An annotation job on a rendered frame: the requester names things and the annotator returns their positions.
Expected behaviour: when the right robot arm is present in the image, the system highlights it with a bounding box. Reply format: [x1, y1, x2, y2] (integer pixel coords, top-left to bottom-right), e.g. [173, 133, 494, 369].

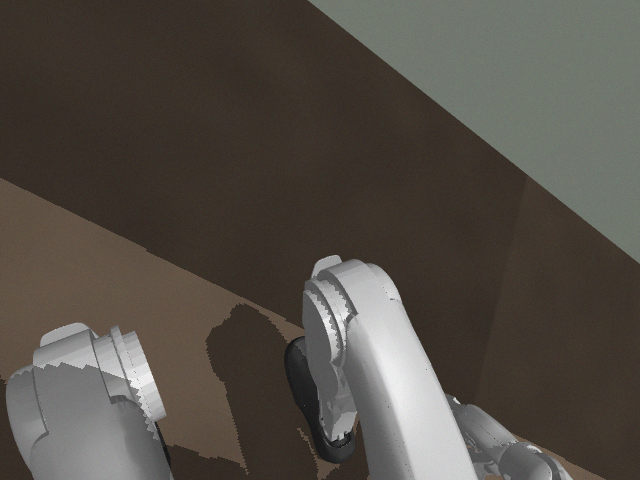
[498, 442, 573, 480]

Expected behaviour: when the left robot foot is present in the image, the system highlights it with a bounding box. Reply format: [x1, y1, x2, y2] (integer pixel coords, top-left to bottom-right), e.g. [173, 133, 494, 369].
[154, 422, 171, 470]

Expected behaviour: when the right robot foot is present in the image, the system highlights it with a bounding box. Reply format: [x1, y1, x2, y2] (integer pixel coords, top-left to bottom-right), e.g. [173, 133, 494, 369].
[284, 336, 355, 464]

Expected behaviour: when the right robot hand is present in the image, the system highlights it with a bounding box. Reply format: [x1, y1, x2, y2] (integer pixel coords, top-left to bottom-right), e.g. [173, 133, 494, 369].
[444, 393, 519, 480]

